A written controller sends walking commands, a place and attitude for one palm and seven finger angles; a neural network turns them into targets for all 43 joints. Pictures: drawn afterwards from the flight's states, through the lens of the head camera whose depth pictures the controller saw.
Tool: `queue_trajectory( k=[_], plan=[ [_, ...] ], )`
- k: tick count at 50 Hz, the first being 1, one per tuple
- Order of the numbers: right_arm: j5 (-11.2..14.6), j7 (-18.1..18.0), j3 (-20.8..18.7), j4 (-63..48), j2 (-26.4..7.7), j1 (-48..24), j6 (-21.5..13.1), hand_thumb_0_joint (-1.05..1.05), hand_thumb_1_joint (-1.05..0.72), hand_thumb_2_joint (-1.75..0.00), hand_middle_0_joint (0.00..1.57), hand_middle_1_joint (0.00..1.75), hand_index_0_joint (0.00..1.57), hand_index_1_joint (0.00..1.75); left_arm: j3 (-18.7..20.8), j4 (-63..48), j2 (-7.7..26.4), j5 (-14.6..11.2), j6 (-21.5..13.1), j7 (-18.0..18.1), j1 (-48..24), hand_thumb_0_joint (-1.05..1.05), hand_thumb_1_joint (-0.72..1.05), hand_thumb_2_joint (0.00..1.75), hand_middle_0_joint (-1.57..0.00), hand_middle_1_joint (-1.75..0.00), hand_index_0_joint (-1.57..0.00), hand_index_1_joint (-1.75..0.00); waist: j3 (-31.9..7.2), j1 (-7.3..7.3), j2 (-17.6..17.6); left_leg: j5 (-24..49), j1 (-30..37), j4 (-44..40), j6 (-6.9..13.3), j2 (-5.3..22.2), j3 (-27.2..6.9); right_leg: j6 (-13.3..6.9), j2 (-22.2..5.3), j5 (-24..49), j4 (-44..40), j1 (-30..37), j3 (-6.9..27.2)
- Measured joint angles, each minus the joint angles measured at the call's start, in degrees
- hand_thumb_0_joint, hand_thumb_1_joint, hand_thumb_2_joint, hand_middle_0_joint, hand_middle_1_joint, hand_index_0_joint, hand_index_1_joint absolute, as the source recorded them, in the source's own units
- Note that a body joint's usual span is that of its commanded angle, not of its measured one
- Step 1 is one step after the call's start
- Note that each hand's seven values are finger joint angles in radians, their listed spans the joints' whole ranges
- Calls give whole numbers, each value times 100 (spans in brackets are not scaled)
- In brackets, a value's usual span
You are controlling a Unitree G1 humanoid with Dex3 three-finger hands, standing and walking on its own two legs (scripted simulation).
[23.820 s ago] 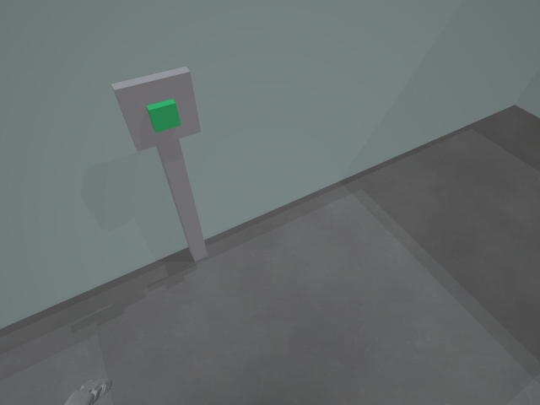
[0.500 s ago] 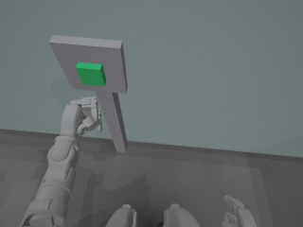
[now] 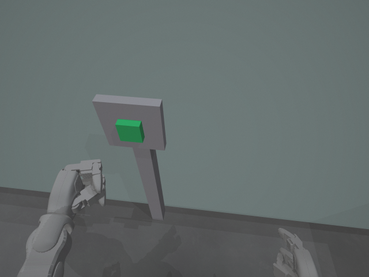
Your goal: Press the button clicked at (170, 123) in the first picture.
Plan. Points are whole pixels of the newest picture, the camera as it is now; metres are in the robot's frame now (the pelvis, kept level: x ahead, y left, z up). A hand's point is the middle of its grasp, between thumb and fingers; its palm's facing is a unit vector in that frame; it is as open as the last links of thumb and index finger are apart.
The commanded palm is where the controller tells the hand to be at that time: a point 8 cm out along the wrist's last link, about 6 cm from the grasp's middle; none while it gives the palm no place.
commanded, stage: draw the hand back to the body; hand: left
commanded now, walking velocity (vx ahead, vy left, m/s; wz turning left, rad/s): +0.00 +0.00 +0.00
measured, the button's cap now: (130, 130) +0.49 +0.18 +0.02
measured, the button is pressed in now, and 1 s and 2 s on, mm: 0 0 0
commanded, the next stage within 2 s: step back with the hand held close in 0.90 s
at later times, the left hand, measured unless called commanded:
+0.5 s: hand (36, 192) +0.22 +0.24 +0.17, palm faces +0.32 -0.88 -0.36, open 3.1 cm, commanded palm +0.16 +0.29 +0.19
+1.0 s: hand (5, 214) +0.17 +0.24 +0.20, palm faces +0.39 -0.85 -0.37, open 3.1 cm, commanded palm +0.13 +0.29 +0.21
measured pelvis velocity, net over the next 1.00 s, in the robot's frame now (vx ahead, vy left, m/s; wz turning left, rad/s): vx -0.01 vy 0.01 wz -0.01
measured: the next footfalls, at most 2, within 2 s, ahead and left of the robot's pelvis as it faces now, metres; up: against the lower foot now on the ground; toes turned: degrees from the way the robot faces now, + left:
none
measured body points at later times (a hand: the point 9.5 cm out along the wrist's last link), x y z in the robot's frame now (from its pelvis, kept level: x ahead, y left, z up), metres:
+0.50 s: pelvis +0.02 +0.01 +0.03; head +0.00 +0.00 +0.48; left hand +0.19 +0.29 +0.19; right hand +0.21 -0.20 -0.05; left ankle -0.01 +0.08 -0.71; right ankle +0.00 -0.08 -0.71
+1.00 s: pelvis -0.01 +0.01 +0.04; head -0.04 -0.01 +0.48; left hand +0.14 +0.29 +0.22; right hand +0.17 -0.21 -0.04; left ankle -0.01 +0.08 -0.71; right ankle +0.00 -0.08 -0.71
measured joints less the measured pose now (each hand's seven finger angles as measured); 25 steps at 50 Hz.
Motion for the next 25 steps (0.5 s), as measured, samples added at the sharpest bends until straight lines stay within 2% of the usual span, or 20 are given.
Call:
queue_trajectory(
  k=[4,9,15,25],
  plan=[
    [-40,-65,59,-17,117,-71,50,1,-90,-90,20,30,20,30,-49,-582,-13,331,407,711,464,2,90,90,-130,-150,-130,-150,83,68,21,165,574,-524,-12,-22,13,45,3,163,-507,565,55],
    [-101,-78,132,95,156,-115,65,1,-90,-90,20,30,20,30,-58,-1081,-20,554,793,1099,968,2,90,90,-130,-150,-130,-150,239,169,75,336,1200,-1064,10,-57,-5,81,-3,338,-1063,1205,81],
    [-183,-46,162,293,138,-115,-33,1,-90,-90,20,30,20,30,75,-1738,36,657,1007,1276,1347,2,89,90,-130,-150,-130,-150,378,281,130,519,1761,-1579,38,-111,-26,125,-33,508,-1570,1772,98],
    [-265,86,83,473,134,-134,-108,1,-90,-90,20,30,20,30,579,-2489,160,672,970,1266,1850,2,89,90,-130,-150,-130,-150,491,330,150,722,2236,-2042,63,-137,16,161,-42,716,-2009,2224,168]
  ],
)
